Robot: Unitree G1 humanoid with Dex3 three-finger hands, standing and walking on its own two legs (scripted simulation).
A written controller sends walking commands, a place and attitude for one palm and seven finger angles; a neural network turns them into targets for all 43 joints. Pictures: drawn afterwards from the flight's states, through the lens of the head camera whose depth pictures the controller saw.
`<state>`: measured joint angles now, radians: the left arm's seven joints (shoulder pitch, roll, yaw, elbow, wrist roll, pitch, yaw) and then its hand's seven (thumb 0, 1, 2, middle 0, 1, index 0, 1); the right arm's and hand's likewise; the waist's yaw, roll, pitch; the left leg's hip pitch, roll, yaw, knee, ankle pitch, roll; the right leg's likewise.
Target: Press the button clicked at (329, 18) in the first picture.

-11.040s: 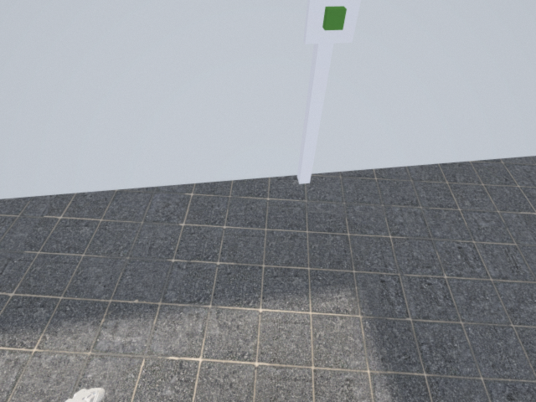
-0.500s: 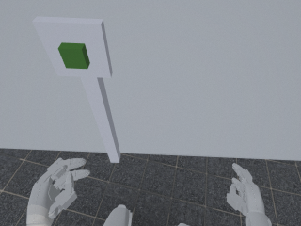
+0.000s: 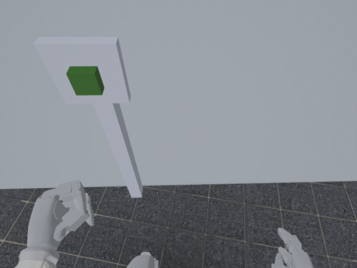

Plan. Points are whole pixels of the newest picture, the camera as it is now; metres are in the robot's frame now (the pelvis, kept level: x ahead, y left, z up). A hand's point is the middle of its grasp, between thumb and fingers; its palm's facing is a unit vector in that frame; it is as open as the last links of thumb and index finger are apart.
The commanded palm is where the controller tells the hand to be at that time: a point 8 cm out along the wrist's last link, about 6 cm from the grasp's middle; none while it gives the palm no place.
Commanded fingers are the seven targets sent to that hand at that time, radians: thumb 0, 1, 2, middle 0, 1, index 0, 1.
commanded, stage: raise the hand and make a fist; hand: left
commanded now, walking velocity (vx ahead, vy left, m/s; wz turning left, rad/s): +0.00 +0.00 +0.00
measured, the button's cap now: (86, 80) +0.52 +0.26 +0.13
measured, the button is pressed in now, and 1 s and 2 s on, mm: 0 0 0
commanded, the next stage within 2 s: aim a knuckle at the button in 1.00 s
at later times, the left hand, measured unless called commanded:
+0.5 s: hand (65, 192) +0.23 +0.21 +0.11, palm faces +0.10 -0.99 -0.05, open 3.1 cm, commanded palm +0.20 +0.27 +0.12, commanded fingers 0.00 0.90 0.90 -1.30 -1.50 -1.30 -1.50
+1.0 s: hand (73, 185) +0.24 +0.20 +0.12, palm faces +0.10 -0.99 -0.05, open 3.1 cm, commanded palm +0.21 +0.25 +0.13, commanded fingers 0.00 0.90 0.90 -1.30 -1.50 -1.30 -1.50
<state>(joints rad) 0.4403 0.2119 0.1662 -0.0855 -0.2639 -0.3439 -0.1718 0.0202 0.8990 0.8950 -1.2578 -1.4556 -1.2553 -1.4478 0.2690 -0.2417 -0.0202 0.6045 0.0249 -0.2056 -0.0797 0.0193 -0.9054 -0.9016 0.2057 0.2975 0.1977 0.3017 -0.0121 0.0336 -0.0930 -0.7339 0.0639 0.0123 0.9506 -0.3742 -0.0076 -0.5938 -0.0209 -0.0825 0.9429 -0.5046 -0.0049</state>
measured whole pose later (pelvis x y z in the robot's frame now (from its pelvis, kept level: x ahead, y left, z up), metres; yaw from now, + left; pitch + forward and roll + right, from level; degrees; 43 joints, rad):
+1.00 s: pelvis +0.01 -0.01 +0.03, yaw +1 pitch +3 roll -1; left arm 0.31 0.24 0.23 -0.07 -0.30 -0.17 -0.22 0.02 0.90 0.89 -1.30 -1.50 -1.30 -1.50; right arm 0.24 -0.25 0.02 0.61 0.05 -0.23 -0.08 0.02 -0.91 -0.90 0.21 0.30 0.20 0.30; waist 0.01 0.04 -0.06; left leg -0.49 0.06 0.01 0.74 -0.30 -0.02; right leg -0.35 -0.01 -0.09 0.73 -0.43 -0.01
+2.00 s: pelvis +0.01 +0.00 +0.03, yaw -1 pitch +7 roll -1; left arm -0.31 0.33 0.31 0.58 -0.23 -0.25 -0.21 0.02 0.90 0.90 -1.30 -1.50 -1.30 -1.50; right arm 0.27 -0.26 0.02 0.66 0.04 -0.08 -0.08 0.02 -0.91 -0.90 0.21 0.30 0.20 0.30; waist -0.03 0.03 -0.04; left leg -0.58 0.06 0.03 0.76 -0.30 -0.01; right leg -0.45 -0.01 -0.06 0.76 -0.42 -0.01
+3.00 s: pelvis +0.01 +0.00 +0.02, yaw -1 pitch +11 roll -2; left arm -0.52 0.38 0.34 0.82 -0.20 -0.30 -0.23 0.02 0.90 0.90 -1.30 -1.50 -1.30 -1.50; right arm 0.30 -0.26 0.01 0.62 0.04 0.02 -0.06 0.01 -0.91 -0.90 0.21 0.30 0.20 0.30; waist -0.06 0.02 -0.08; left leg -0.69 0.08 0.03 0.84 -0.34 -0.01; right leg -0.56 0.00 -0.06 0.82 -0.45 -0.01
